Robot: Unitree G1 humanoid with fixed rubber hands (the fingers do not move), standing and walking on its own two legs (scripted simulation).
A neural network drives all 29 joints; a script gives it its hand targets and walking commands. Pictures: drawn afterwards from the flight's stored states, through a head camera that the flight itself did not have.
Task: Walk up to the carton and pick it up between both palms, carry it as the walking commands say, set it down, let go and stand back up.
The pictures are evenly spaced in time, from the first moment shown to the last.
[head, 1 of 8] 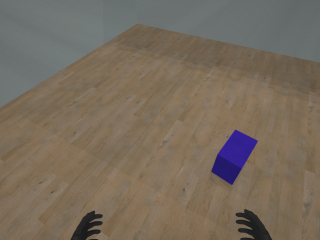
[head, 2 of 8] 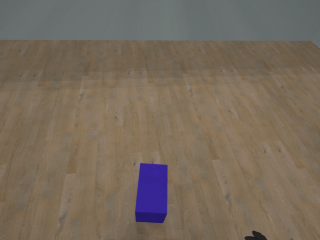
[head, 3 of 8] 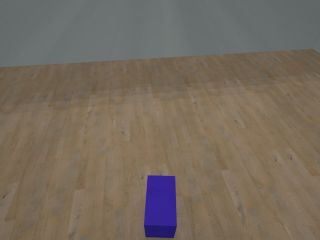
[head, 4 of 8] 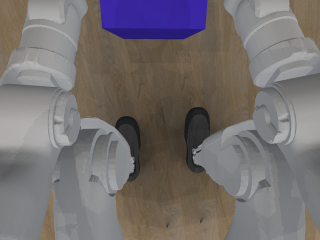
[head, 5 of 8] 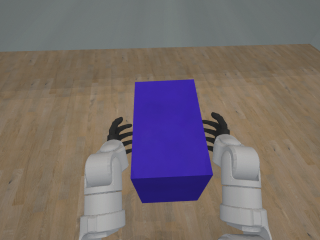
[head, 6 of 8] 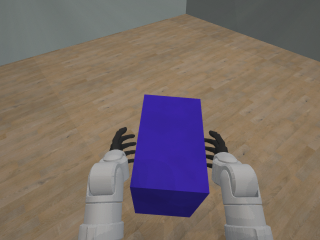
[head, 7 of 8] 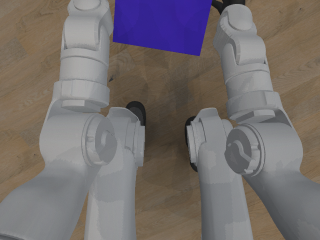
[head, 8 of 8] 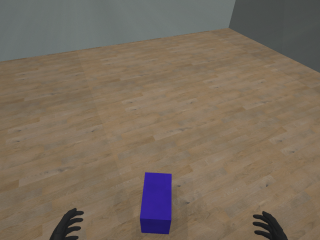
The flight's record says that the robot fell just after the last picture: no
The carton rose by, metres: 0.72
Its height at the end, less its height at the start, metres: +0.00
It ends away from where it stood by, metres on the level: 0.56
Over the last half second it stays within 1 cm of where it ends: yes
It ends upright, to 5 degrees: yes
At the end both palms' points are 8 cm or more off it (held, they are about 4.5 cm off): yes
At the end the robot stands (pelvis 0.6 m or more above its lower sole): yes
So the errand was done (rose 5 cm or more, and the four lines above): yes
